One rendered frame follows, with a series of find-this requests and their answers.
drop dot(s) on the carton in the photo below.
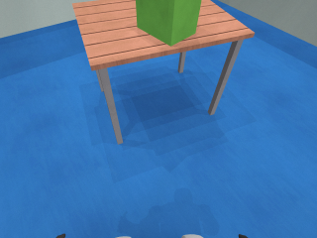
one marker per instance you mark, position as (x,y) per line
(170,21)

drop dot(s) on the table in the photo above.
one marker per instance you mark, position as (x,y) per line
(111,37)

